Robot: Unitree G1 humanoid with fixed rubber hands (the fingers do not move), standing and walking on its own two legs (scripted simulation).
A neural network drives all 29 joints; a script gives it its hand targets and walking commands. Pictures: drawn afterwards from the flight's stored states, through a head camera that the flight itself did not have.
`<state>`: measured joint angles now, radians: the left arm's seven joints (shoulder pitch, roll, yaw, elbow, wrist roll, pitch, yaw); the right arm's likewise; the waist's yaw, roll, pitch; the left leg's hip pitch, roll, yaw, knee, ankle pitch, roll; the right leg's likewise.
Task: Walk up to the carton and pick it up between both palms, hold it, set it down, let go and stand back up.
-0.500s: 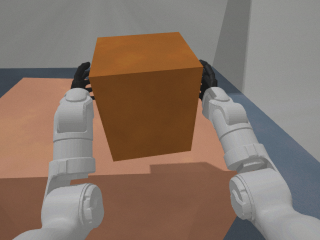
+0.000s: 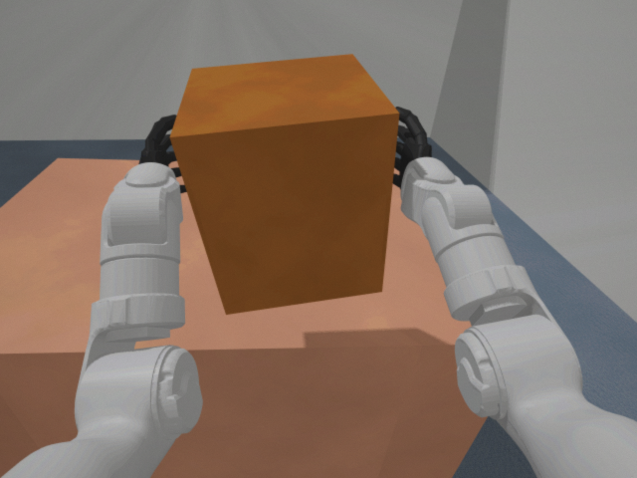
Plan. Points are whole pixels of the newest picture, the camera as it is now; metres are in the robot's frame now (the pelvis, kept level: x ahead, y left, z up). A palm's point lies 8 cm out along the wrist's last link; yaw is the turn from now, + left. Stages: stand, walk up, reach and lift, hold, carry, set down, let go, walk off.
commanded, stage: hold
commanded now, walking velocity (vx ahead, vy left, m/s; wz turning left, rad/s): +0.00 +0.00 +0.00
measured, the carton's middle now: (289, 183) +0.41 +0.01 +0.24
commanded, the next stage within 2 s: none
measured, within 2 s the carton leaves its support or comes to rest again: neither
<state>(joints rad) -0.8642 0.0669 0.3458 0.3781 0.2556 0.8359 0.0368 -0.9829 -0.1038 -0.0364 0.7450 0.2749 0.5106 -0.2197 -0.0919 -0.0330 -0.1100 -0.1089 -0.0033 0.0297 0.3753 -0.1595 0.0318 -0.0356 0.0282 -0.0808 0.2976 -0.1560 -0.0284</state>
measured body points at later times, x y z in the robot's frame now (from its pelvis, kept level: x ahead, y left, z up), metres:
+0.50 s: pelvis +0.01 +0.00 +0.00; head -0.08 +0.02 +0.44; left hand +0.39 +0.16 +0.26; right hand +0.38 -0.14 +0.27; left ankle +0.04 +0.09 -0.75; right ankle +0.01 -0.10 -0.75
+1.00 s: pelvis +0.00 +0.00 +0.00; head -0.09 +0.02 +0.44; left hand +0.38 +0.17 +0.26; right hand +0.38 -0.14 +0.28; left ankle +0.04 +0.09 -0.75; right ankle +0.01 -0.10 -0.75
